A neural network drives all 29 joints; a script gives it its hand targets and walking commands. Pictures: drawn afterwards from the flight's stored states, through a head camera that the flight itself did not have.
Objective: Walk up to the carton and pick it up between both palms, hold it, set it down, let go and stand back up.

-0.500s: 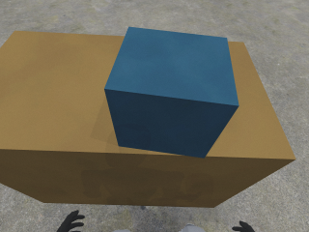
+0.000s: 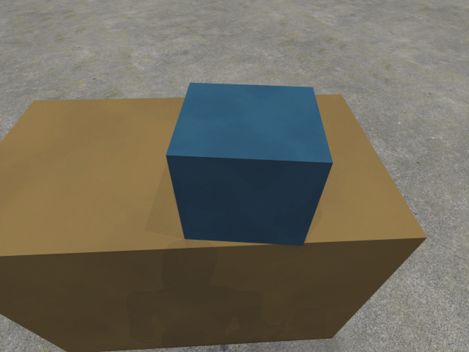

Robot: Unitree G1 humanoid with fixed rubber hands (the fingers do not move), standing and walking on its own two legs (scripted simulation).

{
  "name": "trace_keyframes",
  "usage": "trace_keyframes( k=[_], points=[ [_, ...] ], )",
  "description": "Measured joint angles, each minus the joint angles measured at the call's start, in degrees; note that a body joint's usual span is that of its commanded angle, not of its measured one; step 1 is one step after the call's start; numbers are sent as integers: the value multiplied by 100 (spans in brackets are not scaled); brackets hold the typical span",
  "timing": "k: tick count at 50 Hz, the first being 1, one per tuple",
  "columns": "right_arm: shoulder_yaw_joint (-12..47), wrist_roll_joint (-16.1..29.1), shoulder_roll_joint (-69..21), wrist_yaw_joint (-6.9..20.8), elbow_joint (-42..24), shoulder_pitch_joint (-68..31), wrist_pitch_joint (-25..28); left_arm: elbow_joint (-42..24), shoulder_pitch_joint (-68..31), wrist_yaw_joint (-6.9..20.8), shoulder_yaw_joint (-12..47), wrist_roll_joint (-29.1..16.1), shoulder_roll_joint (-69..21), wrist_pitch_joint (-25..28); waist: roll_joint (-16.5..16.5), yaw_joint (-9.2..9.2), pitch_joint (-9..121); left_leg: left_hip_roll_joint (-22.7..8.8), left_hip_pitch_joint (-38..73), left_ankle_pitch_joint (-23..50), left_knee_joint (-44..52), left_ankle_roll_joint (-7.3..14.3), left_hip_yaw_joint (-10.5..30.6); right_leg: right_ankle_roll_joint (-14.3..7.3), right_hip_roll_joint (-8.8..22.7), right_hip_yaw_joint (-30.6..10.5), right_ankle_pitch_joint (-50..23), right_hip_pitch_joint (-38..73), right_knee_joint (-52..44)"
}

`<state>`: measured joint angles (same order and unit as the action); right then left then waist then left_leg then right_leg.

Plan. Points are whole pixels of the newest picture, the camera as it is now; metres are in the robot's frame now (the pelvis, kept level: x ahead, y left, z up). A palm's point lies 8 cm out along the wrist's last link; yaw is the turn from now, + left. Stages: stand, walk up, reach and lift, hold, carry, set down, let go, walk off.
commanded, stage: walk up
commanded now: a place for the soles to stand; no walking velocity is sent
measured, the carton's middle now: (247, 165) +0.44 +0.00 +0.09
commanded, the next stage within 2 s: none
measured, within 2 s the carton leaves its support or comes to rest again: neither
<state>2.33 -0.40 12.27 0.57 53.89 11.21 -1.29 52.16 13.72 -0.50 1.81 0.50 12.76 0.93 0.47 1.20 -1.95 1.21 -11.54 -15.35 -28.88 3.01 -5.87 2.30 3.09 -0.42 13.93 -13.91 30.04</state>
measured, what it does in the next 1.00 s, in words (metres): steps to the left: left foot, then right foot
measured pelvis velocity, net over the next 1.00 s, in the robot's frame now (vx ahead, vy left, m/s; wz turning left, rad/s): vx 0.05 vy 0.09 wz -0.18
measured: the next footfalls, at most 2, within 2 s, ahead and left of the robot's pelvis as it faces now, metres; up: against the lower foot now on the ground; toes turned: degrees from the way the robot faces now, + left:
left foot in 0.64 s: +0.11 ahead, +0.17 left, +0.00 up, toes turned -2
right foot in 0.96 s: +0.08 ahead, -0.04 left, +0.00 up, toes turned -11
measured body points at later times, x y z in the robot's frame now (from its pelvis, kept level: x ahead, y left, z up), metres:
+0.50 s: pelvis +0.02 +0.00 -0.01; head +0.04 -0.01 +0.44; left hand +0.06 +0.25 -0.14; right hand +0.05 -0.27 -0.15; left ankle +0.00 +0.09 -0.72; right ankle +0.02 -0.15 -0.73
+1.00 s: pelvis +0.05 +0.09 -0.01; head +0.08 +0.10 +0.44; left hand +0.17 +0.31 -0.15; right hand +0.08 -0.15 -0.15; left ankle +0.07 +0.17 -0.73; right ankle +0.04 -0.04 -0.74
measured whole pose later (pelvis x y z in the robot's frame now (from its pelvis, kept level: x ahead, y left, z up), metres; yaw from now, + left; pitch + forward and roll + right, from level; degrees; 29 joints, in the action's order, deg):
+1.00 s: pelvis +0.05 +0.09 -0.01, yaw -10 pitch -2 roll -1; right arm 2.2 -0.7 11.2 -0.1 52.8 11.8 -0.1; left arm 51.8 12.3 -1.6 -0.1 1.3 12.2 -0.3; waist 0.2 -0.8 -5.7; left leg -2.4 -13.8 -19.3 -35.4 2.0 -8.5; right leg 0.7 0.0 1.1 16.2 -13.4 32.2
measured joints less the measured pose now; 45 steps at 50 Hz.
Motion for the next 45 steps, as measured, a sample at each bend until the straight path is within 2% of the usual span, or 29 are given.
trace_keyframes(
  k=[11,20,25,28,30,32,33,35,38,41,45],
  points=[
    [-68,4,179,-21,359,232,9,304,241,-36,33,12,3,28,-3,-79,-72,-94,-34,32,93,-76,-69,-63,-107,-85,-54,-92,-68],
    [-68,-82,215,-37,472,223,24,263,181,-88,19,46,-6,56,-36,-117,-104,-202,-56,-98,-26,-134,-122,-112,-214,-144,14,-123,-13],
    [-172,-340,484,72,288,153,-176,73,462,-359,-144,115,-167,47,-330,-67,-6,-256,-650,-1188,-1326,-407,193,-111,-370,-271,125,-262,130],
    [-226,-310,578,67,117,58,-178,39,573,-451,-270,129,-177,58,-440,-35,-121,-404,-1035,-1183,-1883,-539,434,10,-372,-330,132,-251,127],
    [-248,-281,584,60,13,13,-145,-13,606,-444,-344,147,-135,64,-437,-20,-207,-541,-1138,-1095,-1789,-610,567,116,-320,-369,166,-233,158],
    [-252,-224,545,51,-54,8,-74,-53,579,-371,-395,143,-57,42,-351,18,-278,-631,-990,-606,-1200,-594,614,244,-219,-455,272,-246,316],
    [-253,-197,475,38,-47,6,-20,-48,527,-312,-416,131,11,12,-210,27,-332,-557,-896,-160,-1054,-531,482,265,-102,-536,379,-268,485],
    [-196,-137,288,20,-43,52,40,-46,428,-227,-438,120,153,-70,68,72,-352,-377,-766,-197,-1042,-332,253,22,-45,-745,877,-426,1031],
    [-108,-98,82,-38,-51,114,-59,-140,359,-228,-436,86,234,-179,89,-27,-244,-387,-616,-323,-870,-175,178,-147,-311,-531,1918,-762,2139],
    [-44,-125,-83,-112,-104,122,-33,-163,246,-188,-411,74,277,-157,133,-88,-265,-395,-334,-172,-460,-141,11,-197,-409,-255,1828,-858,2409],
    [-1,-130,-154,-106,-162,150,107,-156,92,-147,-332,51,211,-117,137,-173,-282,-328,-221,-165,-332,-63,-137,-189,-307,78,1148,-555,1476]
  ],
)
